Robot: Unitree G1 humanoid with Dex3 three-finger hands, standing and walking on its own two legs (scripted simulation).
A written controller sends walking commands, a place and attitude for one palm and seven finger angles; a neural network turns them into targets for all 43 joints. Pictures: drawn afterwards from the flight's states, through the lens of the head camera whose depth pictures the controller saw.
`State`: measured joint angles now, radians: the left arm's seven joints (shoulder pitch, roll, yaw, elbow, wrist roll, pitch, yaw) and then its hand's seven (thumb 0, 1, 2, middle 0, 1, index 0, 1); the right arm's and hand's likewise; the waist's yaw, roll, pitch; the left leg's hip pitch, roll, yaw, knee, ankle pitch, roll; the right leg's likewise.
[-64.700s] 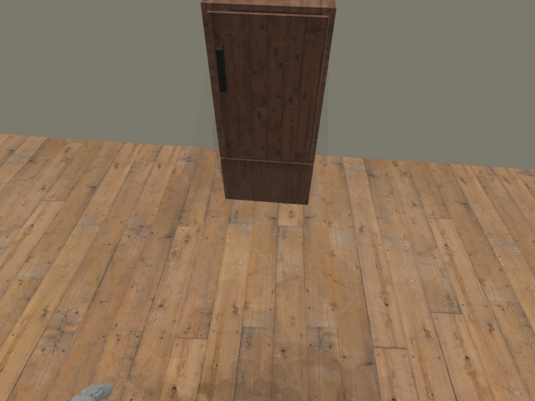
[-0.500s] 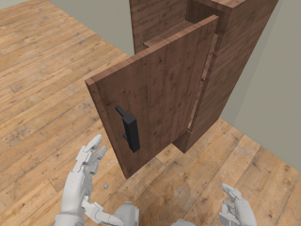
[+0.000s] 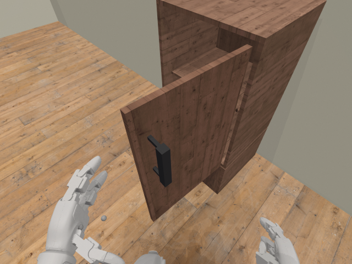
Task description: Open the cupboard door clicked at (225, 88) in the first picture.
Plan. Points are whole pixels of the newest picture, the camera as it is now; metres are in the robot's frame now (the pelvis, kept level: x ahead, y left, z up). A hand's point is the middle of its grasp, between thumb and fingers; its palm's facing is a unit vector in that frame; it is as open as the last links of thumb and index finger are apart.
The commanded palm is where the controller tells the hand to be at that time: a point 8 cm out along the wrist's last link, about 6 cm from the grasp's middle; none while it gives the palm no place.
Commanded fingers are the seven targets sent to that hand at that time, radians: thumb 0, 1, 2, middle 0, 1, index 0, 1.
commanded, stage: draw the hand back to the body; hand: left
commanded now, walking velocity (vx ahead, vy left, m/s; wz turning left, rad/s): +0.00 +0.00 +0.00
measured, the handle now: (159, 161) +0.36 +0.07 +0.03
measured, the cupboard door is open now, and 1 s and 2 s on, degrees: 86 86 86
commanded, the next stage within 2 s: step back with the hand held close in 1.22 s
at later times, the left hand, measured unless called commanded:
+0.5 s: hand (44, 193) +0.21 +0.23 +0.15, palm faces +0.27 -0.90 -0.35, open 13.2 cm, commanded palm +0.17 +0.28 +0.18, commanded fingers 0.00 0.34 0.66 -0.18 -0.30 -0.18 -0.30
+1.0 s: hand (4, 158) +0.23 +0.27 +0.22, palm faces +0.44 -0.80 -0.41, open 7.8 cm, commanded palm +0.18 +0.30 +0.24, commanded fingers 0.00 0.90 0.90 -0.20 -0.30 -0.20 -0.30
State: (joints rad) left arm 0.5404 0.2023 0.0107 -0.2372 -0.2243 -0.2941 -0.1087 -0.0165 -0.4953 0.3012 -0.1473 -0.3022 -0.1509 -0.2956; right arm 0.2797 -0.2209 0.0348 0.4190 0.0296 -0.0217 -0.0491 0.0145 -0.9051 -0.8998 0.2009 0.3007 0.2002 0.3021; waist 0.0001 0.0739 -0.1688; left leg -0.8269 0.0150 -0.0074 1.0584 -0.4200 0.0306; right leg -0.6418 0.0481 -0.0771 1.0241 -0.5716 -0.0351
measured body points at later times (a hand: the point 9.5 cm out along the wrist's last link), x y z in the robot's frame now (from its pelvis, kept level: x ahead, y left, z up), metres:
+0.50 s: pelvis +0.02 +0.02 +0.05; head +0.01 +0.00 +0.50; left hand +0.19 +0.28 +0.17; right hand +0.20 -0.19 -0.02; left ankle +0.06 +0.10 -0.67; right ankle -0.03 -0.10 -0.67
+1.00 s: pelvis +0.04 +0.01 +0.07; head +0.02 -0.02 +0.52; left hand +0.20 +0.31 +0.24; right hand +0.22 -0.22 -0.01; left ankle +0.06 +0.10 -0.67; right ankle -0.03 -0.10 -0.67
